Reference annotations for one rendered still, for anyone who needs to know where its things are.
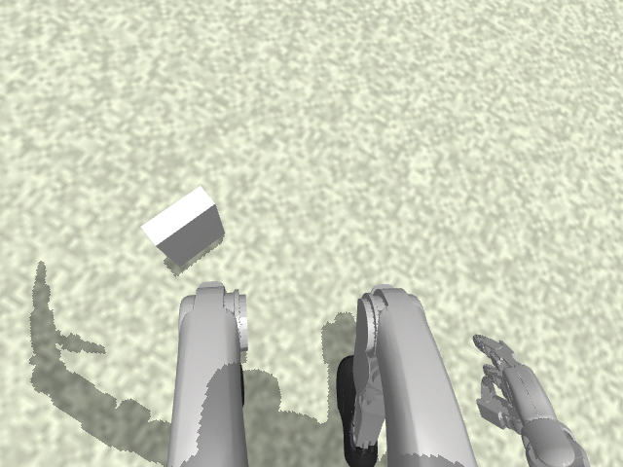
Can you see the right robot hand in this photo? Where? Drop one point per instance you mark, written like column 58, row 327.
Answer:
column 519, row 386

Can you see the right robot arm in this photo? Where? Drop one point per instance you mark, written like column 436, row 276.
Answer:
column 550, row 443

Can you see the right robot foot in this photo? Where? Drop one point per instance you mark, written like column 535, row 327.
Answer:
column 355, row 456

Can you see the carton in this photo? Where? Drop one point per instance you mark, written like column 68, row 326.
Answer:
column 187, row 227

